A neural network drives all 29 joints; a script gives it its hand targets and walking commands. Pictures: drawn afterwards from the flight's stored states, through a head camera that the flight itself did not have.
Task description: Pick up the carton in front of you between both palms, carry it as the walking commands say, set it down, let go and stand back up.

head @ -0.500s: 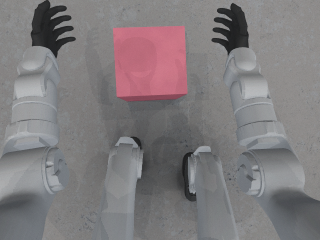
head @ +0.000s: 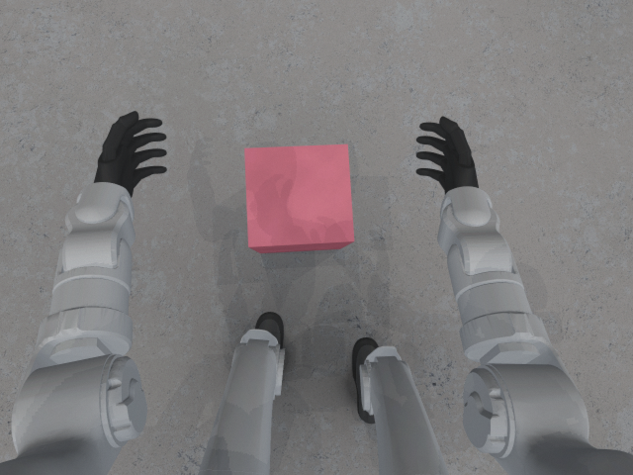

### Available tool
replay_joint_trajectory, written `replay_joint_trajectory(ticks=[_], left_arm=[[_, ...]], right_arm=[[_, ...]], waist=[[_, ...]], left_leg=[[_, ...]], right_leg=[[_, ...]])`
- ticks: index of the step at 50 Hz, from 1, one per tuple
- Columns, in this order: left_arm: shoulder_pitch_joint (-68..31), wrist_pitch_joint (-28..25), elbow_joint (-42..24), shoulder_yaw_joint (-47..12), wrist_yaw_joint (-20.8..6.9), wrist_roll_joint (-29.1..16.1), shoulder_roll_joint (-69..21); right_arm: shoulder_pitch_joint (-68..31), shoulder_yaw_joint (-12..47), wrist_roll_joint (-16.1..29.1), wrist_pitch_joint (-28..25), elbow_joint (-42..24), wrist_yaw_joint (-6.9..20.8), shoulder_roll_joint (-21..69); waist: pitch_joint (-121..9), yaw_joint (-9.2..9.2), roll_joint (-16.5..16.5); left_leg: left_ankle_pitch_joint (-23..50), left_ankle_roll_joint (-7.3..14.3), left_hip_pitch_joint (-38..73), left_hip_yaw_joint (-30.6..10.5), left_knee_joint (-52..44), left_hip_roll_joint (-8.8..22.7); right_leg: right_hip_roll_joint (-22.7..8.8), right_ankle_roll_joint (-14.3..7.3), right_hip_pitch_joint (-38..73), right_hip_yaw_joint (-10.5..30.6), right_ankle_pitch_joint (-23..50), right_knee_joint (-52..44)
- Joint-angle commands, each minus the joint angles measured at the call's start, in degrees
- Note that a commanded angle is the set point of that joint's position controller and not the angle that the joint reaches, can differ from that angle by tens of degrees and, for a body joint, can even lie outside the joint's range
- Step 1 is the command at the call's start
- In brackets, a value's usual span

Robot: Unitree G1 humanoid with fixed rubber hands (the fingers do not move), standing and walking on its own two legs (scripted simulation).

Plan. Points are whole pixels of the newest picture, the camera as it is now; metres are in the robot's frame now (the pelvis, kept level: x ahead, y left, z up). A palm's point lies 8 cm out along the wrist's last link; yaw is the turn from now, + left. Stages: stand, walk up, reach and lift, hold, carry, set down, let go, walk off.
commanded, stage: let go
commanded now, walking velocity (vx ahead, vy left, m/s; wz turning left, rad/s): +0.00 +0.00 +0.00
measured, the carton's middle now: (298, 205) +0.49 +0.06 -0.53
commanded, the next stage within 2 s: stand in 1.10 s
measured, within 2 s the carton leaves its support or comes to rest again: neither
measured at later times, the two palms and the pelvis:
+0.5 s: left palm (61, 339) +0.26 +0.24 +0.02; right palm (602, 331) +0.30 -0.21 +0.01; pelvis +0.06 -0.01 +0.10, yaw +2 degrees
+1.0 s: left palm (70, 388) +0.24 +0.21 +0.05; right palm out of the picture +0.26 -0.25 +0.05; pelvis +0.09 -0.03 +0.12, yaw +2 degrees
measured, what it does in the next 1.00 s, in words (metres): rises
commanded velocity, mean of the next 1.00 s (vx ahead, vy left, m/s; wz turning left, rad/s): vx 0.00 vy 0.00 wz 0.00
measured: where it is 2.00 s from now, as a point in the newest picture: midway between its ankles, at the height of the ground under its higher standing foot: (316, 381)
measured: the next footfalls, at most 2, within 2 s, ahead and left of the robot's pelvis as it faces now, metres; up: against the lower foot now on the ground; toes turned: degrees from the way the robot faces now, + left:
none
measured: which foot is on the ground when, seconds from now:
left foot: down 0.00-1.00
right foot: down 0.00-1.00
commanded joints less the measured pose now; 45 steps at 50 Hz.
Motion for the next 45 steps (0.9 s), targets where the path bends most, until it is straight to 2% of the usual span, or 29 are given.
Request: replay_joint_trajectory(ticks=[1, 6, 11, 18, 26, 31, 39, 42, 45], left_arm=[[1.9, -1.1, -10.0, -0.8, -0.2, 0.8, 7.2], [11.6, -2.7, -15.5, -4.4, -0.1, -1.6, 5.0], [23.9, -4.8, -16.0, -6.9, 0.2, -3.7, 2.4], [40.0, -7.6, -17.9, -9.8, 1.5, -4.9, 1.2], [54.5, -9.3, -21.9, -12.9, 2.8, -5.8, 0.1], [58.5, -8.0, -23.3, -14.3, 2.9, -5.7, 0.1], [58.4, -3.4, -23.8, -14.0, 2.2, -4.5, 1.6], [58.5, -1.9, -23.7, -13.9, 2.0, -4.2, 1.5], [59.0, -1.1, -23.8, -13.9, 2.1, -4.1, 1.4]], right_arm=[[2.4, 0.6, -0.8, -1.3, -9.4, 0.1, -3.6], [11.7, 2.3, 0.7, -3.8, -13.7, 2.0, -4.2], [23.4, 3.2, 1.7, -6.3, -12.2, 4.3, -5.3], [38.2, 5.1, 2.9, -9.5, -11.7, 6.3, -7.1], [50.2, 7.6, 4.3, -11.5, -14.2, 7.8, -9.2], [55.5, 9.0, 5.3, -10.4, -15.6, 8.5, -10.1], [56.1, 10.4, 5.6, -6.2, -17.5, 9.8, -10.7], [55.6, 10.3, 5.4, -4.9, -17.8, 9.9, -10.9], [56.0, 9.9, 5.1, -3.9, -17.8, 9.9, -11.1]], waist=[[-52.8, 1.99, 3.6], [-44.3, 1.49, 5.1], [-37.3, 0.38, 5.2], [-27.1, -0.52, 4.4], [-13.2, -1.46, 1.5], [-4.5, -2.31, -0.4], [6.2, -2.42, -1.3], [7.4, -2.14, -0.7], [6.8, -2.17, -0.2]], left_leg=[[24.6, -1.0, 55.8, 5.4, -5.9, -2.1], [25.0, -0.9, 63.5, 3.1, -11.4, -1.1], [26.5, -1.1, 68.7, 1.7, -15.6, -0.5], [25.9, -1.3, 73.6, 1.9, -22.6, -0.8], [23.1, -1.4, 80.5, 3.2, -32.4, -1.6], [20.1, -1.3, 84.5, 4.2, -37.1, -2.4], [13.0, -1.3, 89.2, 5.2, -38.0, -3.7], [13.4, -1.3, 90.0, 5.2, -37.5, -3.9], [15.6, -1.2, 90.4, 5.0, -37.3, -3.9]], right_leg=[[3.9, 0.4, 18.2, -8.4, 12.8, -9.6], [3.4, -0.7, 20.1, -7.5, 11.6, -15.2], [2.8, -1.2, 24.9, -6.8, 11.5, -19.8], [1.8, -1.6, 39.6, -5.4, 13.8, -26.6], [0.7, -1.9, 58.1, -4.6, 18.8, -36.4], [0.1, -1.6, 65.1, -3.7, 20.9, -41.8], [-1.4, -2.0, 64.8, -2.8, 14.5, -45.2], [-1.4, -2.1, 65.4, -2.8, 15.1, -44.9], [-0.9, -1.8, 67.5, -2.9, 18.7, -44.0]])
